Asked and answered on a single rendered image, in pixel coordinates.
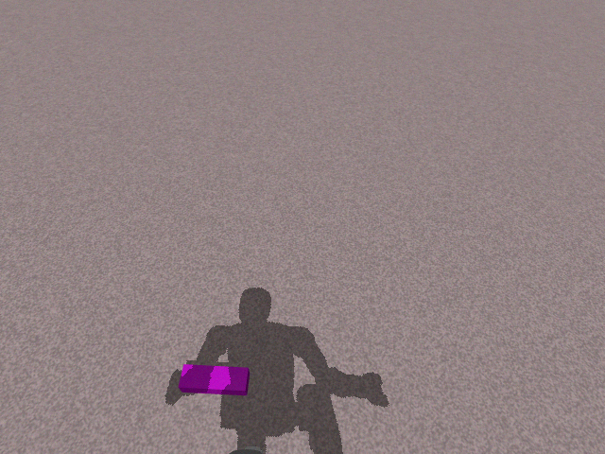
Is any carton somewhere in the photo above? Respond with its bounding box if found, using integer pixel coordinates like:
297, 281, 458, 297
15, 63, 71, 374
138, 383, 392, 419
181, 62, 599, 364
178, 364, 250, 395

